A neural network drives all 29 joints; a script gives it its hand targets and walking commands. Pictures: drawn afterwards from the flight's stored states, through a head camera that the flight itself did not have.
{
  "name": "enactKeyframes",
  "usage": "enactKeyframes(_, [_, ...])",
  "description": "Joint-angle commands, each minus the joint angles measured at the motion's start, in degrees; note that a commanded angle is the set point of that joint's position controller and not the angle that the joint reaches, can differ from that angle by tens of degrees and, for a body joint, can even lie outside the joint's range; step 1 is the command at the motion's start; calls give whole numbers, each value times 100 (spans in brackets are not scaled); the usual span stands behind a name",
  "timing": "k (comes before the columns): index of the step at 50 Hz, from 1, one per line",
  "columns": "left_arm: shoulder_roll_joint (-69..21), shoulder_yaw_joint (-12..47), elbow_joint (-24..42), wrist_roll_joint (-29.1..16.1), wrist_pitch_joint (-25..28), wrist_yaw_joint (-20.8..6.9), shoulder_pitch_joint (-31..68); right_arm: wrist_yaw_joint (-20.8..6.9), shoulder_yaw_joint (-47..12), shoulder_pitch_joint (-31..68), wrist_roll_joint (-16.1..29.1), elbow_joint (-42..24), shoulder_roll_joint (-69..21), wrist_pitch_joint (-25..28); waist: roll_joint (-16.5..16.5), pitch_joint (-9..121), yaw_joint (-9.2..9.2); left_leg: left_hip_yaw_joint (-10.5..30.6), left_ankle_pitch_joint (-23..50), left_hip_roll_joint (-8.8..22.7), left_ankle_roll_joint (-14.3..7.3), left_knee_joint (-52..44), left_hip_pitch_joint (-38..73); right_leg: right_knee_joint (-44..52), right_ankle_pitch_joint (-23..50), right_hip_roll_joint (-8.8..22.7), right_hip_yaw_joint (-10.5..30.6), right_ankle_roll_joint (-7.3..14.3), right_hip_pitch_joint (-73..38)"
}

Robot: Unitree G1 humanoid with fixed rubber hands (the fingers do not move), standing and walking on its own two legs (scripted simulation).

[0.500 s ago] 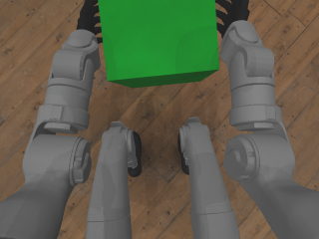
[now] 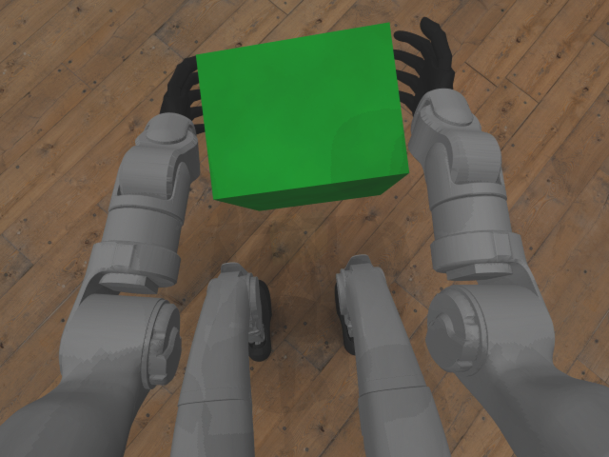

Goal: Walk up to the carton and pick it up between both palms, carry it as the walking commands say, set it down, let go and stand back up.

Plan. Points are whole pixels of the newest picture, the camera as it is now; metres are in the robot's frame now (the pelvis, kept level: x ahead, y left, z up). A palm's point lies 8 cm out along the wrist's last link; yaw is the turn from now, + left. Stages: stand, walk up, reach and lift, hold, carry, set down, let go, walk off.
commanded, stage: reach and lift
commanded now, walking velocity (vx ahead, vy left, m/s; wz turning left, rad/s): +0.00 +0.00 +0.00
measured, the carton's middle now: (308, 140) +0.48 -0.01 -0.09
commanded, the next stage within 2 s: none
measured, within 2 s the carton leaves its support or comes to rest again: neither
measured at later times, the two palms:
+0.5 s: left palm (177, 94) +0.48 +0.12 +0.03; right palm (474, 73) +0.48 -0.16 +0.05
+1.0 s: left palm (94, 13) +0.46 +0.13 +0.17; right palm out of the picture +0.44 -0.16 +0.20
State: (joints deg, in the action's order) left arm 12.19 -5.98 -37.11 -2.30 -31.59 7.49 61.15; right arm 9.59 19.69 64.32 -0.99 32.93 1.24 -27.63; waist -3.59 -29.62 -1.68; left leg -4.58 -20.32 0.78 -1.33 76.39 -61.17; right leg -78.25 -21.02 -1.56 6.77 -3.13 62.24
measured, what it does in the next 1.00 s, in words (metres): rises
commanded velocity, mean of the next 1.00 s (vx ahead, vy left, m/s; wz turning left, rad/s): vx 0.00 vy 0.00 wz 0.00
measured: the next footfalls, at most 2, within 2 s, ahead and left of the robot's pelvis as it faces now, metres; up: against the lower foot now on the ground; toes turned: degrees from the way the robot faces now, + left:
none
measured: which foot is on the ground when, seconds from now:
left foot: down 0.00-1.00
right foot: down 0.00-1.00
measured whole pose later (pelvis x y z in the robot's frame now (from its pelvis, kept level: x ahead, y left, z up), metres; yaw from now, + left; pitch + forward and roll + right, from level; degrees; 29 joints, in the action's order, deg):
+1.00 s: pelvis +0.07 +0.00 +0.11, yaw -2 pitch +2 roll +1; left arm 3.1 -7.8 -45.1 4.4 -33.5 5.0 41.3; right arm 6.5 23.4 40.1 -8.9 36.0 -6.4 -29.0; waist -3.6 1.8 -1.4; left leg -4.1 -15.1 0.9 -0.9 45.7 -33.1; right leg -46.1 -14.5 -1.6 6.8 -2.2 34.1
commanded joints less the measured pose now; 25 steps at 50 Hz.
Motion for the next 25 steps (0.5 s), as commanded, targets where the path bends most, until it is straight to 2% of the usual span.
enactKeyframes(1, [-7721,2248,2174,-1114,725,-1872,6105,-2307,-3007,3437,311,370,-6766,-49,418,12421,76,1060,-1154,-548,378,-2271,3874,1895,-629,-600,-578,427,-2551])
enactKeyframes(2, [-7836,2608,3028,-1300,718,-1801,6372,-2353,-3244,3492,510,-102,-6951,-45,649,13692,59,1316,-826,-541,416,-2454,5194,1781,35,-699,-623,365,-2919])
enactKeyframes(3, [-7454,2100,2341,-940,759,-1803,6157,-2377,-3124,3395,391,382,-6944,-34,436,12466,343,1160,-865,-575,321,-2318,4360,1963,-380,-611,-506,375,-2457])
enactKeyframes(4, [-7805,2484,2789,-1216,729,-1811,6325,-2385,-3285,3616,539,-158,-6854,-15,616,13167,140,1124,-887,-557,406,-2426,4899,1988,-267,-652,-597,395,-2923])
enactKeyframes(5, [-7936,2439,2735,-1142,681,-1788,5948,-2444,-3248,3411,485,-186,-6756,-25,590,13482,39,1284,-564,-552,433,-2543,5279,1968,209,-689,-664,385,-2911])
enactKeyframes(6, [-7684,2250,2572,-966,703,-1806,6038,-2452,-3138,3208,410,342,-6902,-62,563,12747,184,1267,-902,-534,413,-2586,4867,2040,-232,-625,-613,361,-2574])
enactKeyframes(7, [-7924,2402,2606,-1045,679,-1774,5789,-2509,-3148,3036,411,168,-6894,-30,518,12939,13,1323,-761,-476,442,-2711,5441,2223,-49,-662,-653,395,-2683])
enactKeyframes(8, [-7850,2260,2362,-816,652,-1792,5751,-2554,-2929,2972,301,445,-6794,-26,781,12212,121,1289,-717,-505,491,-2753,5142,2215,-42,-650,-619,444,-2351])
enactKeyframes(9, [-8234,2530,2567,-1009,643,-1800,5649,-2565,-3132,2997,446,25,-6879,27,789,13058,118,1372,-576,-454,558,-2927,5766,2326,292,-666,-608,411,-2976])
enactKeyframes(10, [-8002,2205,1985,-772,652,-1839,5594,-2597,-2779,2939,206,650,-6645,51,832,11795,-21,1371,-1003,-452,519,-2856,4822,2290,-227,-588,-631,459,-2270])
enactKeyframes(11, [-8194,2306,2140,-847,719,-1845,5620,-2593,-2936,2957,236,338,-6707,98,844,12095,-6,1185,-598,-518,510,-2813,4955,2433,10,-593,-568,477,-2662])
enactKeyframes(12, [-8373,2623,2770,-1051,699,-1855,5763,-2619,-3298,3061,467,-287,-6974,95,682,13351,73,1336,-181,-538,511,-2949,5856,2446,530,-660,-603,397,-3361])
enactKeyframes(13, [-8272,2420,2471,-979,719,-1829,5431,-2613,-3339,2955,383,-28,-6786,72,600,12759,1,1356,-86,-488,472,-2882,5616,2460,382,-650,-550,427,-2964])
enactKeyframes(14, [-8229,2469,2672,-996,708,-1857,5246,-2559,-3778,3072,603,-445,-6856,34,547,13392,297,1138,683,-607,435,-2828,5703,2522,785,-658,-524,364,-3733])
enactKeyframes(15, [-8126,2438,2775,-967,703,-1874,5352,-2532,-3751,3172,580,-733,-6936,32,374,13741,299,1196,749,-604,386,-2897,5887,2625,754,-678,-444,351,-3868])
enactKeyframes(16, [-7733,2097,2286,-767,739,-1922,5480,-2507,-3422,3234,410,-211,-6854,2,328,12522,260,1071,224,-607,281,-2866,5051,2654,138,-609,-436,345,-3419])
enactKeyframes(17, [-8038,2402,2721,-816,744,-1923,5275,-2579,-3835,3218,622,-796,-6992,29,375,13444,283,1095,665,-619,352,-2891,5825,2746,671,-691,-487,337,-3848])
enactKeyframes(18, [-7873,2190,2379,-670,695,-1918,5238,-2554,-3601,3196,490,-349,-6895,15,509,12763,349,1095,298,-614,367,-2862,5252,2749,321,-647,-411,396,-3569])
enactKeyframes(19, [-8005,2151,1994,-594,691,-1992,4858,-2542,-3434,2688,276,-74,-6859,-13,471,12180,223,965,472,-576,377,-2929,4981,2852,371,-628,-479,400,-3470])
enactKeyframes(20, [-8037,2589,3072,-782,784,-1981,4925,-2539,-4215,2902,703,-1081,-7343,12,338,13886,495,913,1510,-697,307,-2910,5961,2893,1284,-703,-444,314,-4620])
enactKeyframes(21, [-7778,2361,2810,-635,737,-1978,4866,-2498,-3917,2526,477,-516,-7172,-69,438,13041,371,884,1389,-656,318,-2888,5429,2921,1130,-713,-388,369,-4319])
enactKeyframes(22, [-7939,2628,3349,-899,755,-1984,4830,-2447,-4411,2737,818,-1227,-7333,-88,399,14136,501,878,1747,-690,313,-2958,6124,3014,1465,-727,-370,315,-5151])
enactKeyframes(23, [-7595,2371,3049,-705,713,-1995,4796,-2449,-4298,2670,719,-1024,-7152,-141,337,13542,556,819,1667,-708,236,-2964,5659,3065,1367,-682,-299,317,-5020])
enactKeyframes(24, [-7502,2042,2402,-574,683,-2040,4763,-2399,-3977,2498,440,-510,-7200,-186,143,12523,606,700,1069,-693,194,-3015,4820,3188,795,-621,-226,322,-4787])
enactKeyframes(25, [-7625,2165,2460,-476,698,-2040,4566,-2412,-3912,2232,468,-190,-7377,-182,153,12510,514,759,952,-672,195,-3125,4869,3281,786,-617,-314,283,-4826])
